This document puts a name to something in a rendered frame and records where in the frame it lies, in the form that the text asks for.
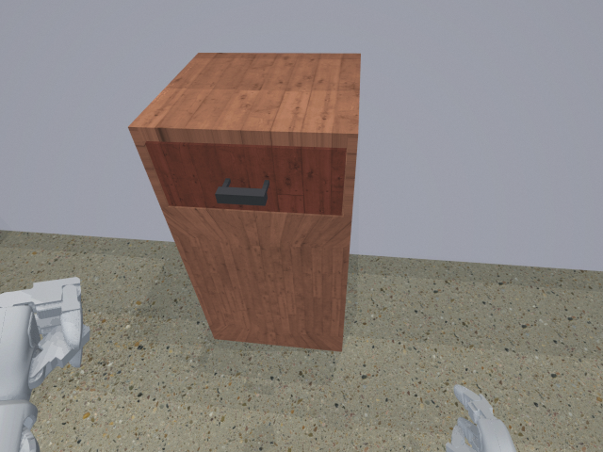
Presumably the left robot forearm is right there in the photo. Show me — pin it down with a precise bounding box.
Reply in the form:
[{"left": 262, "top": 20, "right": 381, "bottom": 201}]
[{"left": 0, "top": 399, "right": 40, "bottom": 452}]

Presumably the robot right hand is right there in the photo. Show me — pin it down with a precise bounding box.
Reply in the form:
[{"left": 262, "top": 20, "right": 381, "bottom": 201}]
[{"left": 446, "top": 384, "right": 516, "bottom": 452}]

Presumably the cabinet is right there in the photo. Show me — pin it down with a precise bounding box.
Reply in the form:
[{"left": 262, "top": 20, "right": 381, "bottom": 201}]
[{"left": 128, "top": 53, "right": 361, "bottom": 352}]

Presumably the robot left hand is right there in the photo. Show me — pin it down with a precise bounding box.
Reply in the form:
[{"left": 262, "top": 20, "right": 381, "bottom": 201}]
[{"left": 0, "top": 277, "right": 90, "bottom": 401}]

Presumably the handle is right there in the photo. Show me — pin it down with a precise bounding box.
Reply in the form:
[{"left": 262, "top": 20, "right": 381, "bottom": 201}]
[{"left": 215, "top": 178, "right": 269, "bottom": 206}]

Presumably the drawer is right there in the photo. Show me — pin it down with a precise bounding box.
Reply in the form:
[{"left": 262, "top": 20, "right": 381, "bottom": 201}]
[{"left": 145, "top": 141, "right": 347, "bottom": 216}]

